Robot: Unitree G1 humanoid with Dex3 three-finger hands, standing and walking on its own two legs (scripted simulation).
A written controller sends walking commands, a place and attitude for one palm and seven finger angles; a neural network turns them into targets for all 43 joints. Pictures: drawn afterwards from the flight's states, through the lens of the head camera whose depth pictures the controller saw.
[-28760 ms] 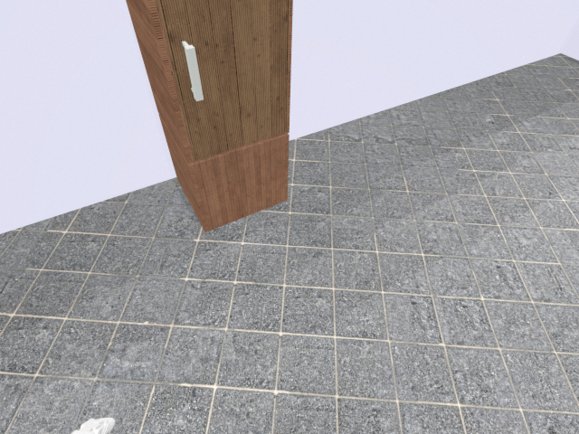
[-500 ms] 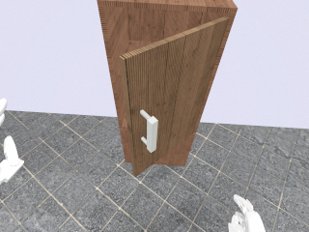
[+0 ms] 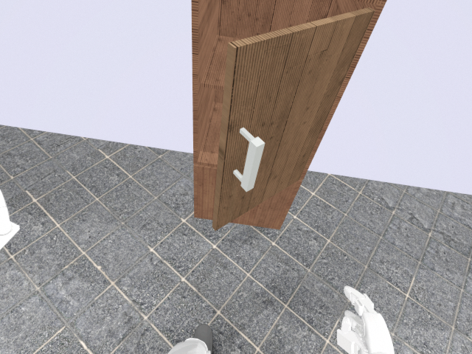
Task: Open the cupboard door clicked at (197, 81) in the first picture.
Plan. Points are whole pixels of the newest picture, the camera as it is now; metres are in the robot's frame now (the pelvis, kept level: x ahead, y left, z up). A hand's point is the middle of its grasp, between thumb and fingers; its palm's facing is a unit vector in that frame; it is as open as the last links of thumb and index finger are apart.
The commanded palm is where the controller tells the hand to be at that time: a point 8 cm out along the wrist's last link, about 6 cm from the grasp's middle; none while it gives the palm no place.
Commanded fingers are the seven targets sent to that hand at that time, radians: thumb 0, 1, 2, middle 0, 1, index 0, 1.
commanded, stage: step back with the hand held close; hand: left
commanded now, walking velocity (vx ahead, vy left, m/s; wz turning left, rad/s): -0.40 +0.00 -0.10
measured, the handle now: (246, 160) +0.51 +0.02 +0.00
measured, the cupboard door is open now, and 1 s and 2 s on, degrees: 43 43 43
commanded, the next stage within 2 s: stop stepping back and stand still in 0.04 s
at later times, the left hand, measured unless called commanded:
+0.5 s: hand out of the picture +0.08 +0.24 +0.17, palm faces +0.22 -0.83 -0.51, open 7.4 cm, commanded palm +0.03 +0.29 +0.19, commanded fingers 0.00 0.90 0.90 -0.20 -0.30 -0.20 -0.30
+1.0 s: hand out of the picture -0.02 +0.22 +0.18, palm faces +0.29 -0.77 -0.57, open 7.4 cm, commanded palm -0.06 +0.28 +0.19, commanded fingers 0.00 0.90 0.90 -0.20 -0.30 -0.20 -0.30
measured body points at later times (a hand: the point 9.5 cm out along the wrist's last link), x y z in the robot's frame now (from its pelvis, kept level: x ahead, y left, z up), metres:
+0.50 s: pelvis -0.16 +0.02 +0.00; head -0.16 +0.05 +0.45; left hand +0.06 +0.28 +0.20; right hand -0.07 -0.25 -0.07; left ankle +0.03 +0.07 -0.71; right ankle -0.17 -0.04 -0.73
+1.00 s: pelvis -0.24 +0.01 -0.01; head -0.25 -0.01 +0.44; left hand -0.04 +0.26 +0.21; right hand -0.15 -0.22 -0.12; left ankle -0.20 +0.19 -0.70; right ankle -0.24 -0.05 -0.73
